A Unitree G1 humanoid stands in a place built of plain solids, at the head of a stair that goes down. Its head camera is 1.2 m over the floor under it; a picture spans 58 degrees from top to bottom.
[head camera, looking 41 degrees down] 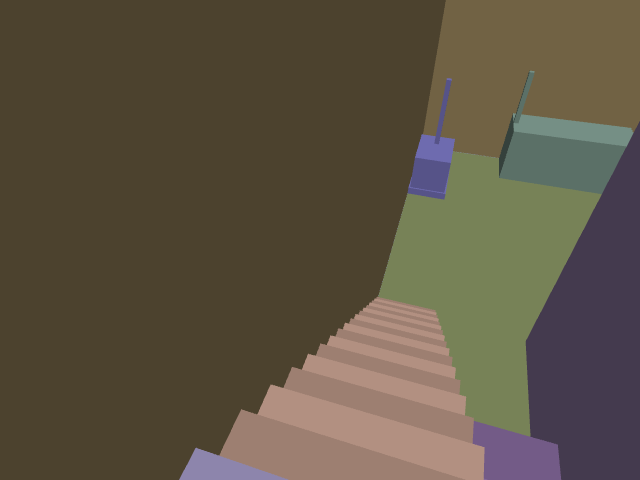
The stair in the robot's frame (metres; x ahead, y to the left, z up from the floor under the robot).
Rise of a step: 0.21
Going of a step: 0.23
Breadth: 0.85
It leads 18 degrees to the right of straight ahead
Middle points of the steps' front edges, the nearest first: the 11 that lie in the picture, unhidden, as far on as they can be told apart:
0.61 -0.13 -0.21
0.83 -0.20 -0.41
1.04 -0.27 -0.62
1.26 -0.34 -0.83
1.48 -0.41 -1.04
1.70 -0.47 -1.25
1.91 -0.54 -1.46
2.13 -0.61 -1.67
2.35 -0.68 -1.88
2.56 -0.75 -2.08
2.78 -0.82 -2.29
